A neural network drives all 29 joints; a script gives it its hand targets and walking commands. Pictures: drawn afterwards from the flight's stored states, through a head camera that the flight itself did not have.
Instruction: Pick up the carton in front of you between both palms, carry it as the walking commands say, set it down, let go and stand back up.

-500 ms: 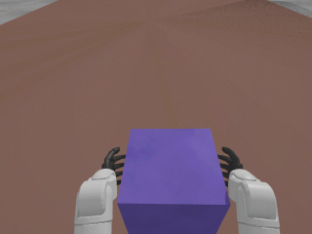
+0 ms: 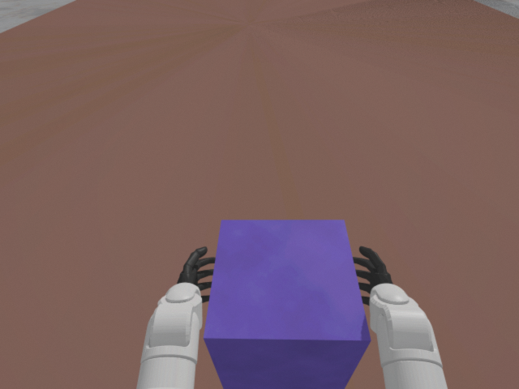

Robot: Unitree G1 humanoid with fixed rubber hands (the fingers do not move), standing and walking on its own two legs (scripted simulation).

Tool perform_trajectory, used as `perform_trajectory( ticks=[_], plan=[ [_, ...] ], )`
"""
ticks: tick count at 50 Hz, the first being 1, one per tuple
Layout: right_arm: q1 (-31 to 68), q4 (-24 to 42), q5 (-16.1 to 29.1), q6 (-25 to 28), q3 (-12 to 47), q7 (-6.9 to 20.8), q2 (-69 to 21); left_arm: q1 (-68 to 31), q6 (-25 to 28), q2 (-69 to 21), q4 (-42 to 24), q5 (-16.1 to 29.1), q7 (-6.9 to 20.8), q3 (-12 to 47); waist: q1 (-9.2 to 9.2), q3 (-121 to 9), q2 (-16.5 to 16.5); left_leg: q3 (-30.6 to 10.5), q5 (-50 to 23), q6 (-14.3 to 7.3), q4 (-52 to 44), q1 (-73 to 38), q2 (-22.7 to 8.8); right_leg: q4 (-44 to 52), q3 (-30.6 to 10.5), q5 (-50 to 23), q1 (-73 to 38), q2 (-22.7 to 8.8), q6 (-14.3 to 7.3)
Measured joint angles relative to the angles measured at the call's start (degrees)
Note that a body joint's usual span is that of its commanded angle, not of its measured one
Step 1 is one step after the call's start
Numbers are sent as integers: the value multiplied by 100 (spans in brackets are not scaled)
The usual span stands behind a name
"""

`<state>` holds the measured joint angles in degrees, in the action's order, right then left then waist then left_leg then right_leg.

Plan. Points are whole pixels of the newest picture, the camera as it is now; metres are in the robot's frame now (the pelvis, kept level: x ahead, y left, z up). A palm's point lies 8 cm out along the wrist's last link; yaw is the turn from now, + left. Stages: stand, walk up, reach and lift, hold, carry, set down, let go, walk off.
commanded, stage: carry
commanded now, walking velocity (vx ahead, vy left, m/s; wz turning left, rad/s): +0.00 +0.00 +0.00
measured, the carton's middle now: (282, 309) +0.29 +0.00 -0.04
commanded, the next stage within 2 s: hold in 0.56 s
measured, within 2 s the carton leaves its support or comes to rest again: neither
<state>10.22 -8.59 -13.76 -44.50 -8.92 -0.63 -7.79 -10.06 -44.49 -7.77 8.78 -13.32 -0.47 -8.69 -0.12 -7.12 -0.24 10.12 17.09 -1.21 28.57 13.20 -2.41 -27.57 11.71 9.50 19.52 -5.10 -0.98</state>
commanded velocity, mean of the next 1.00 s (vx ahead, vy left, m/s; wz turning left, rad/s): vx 0.00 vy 0.00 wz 0.00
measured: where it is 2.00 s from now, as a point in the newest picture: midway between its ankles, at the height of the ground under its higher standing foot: outside the picture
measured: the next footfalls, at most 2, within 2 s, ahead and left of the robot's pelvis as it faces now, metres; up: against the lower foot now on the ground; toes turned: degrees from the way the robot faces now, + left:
none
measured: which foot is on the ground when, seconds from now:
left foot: down 0.00-1.00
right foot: down 0.00-1.00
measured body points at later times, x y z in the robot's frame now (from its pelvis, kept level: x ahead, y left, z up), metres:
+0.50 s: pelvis +0.00 +0.00 +0.00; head -0.02 +0.00 +0.45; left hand +0.30 +0.16 +0.03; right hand +0.30 -0.15 +0.03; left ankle -0.02 +0.10 -0.74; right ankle +0.05 -0.11 -0.74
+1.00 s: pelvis -0.02 -0.02 +0.01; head -0.05 -0.03 +0.45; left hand +0.25 +0.17 +0.04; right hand +0.29 -0.13 +0.04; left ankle -0.02 +0.10 -0.74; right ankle +0.05 -0.13 -0.74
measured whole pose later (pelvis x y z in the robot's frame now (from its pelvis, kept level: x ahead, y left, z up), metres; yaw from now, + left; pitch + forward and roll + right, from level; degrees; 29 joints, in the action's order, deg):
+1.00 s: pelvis -0.02 -0.02 +0.01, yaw +8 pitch -9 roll +0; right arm 12.2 -9.8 -15.0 -42.0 -10.3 -0.5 -8.1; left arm -12.5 -40.7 -8.2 11.8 -13.9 0.2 -10.5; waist 0.1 4.6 -1.6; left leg 1.9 13.0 -0.7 24.1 2.0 -0.6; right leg -22.0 3.8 7.9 5.0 -1.2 -0.4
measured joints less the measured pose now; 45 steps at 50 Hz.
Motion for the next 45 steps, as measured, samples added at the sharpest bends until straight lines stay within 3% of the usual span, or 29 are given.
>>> perform_trajectory(
  ticks=[7,14,29,34,39,45],
  plan=[
    [263,-383,-85,525,-213,20,-46,-264,524,-45,383,-93,22,-214,9,110,3,-2,-20,-15,28,62,11,-3,0,-35,49,-14,2],
    [114,14,35,335,-73,-12,-19,-114,341,-19,-9,22,-9,-71,7,106,-8,-6,30,-19,74,72,8,-55,0,14,61,-20,14],
    [60,82,38,219,-39,-17,-13,-69,239,-13,-48,40,-13,-39,-7,232,-27,0,66,-43,46,-105,16,-8,-49,-33,-115,4,46],
    [-147,324,46,283,-18,-35,18,-67,384,-13,-4,-14,40,97,134,915,-31,-454,-274,-66,-510,-841,221,530,-1038,-181,-1000,338,123],
    [-31,142,20,306,47,-43,2,18,411,1,-27,18,21,-2,-46,1091,-64,-629,-385,-33,-629,-1065,258,647,-970,-155,-1293,327,174],
    [151,-53,-72,291,-40,1,-27,-104,397,-17,112,13,25,-130,-14,1139,-110,-792,-392,14,-508,-1094,228,629,-815,-163,-1425,349,105]
  ],
)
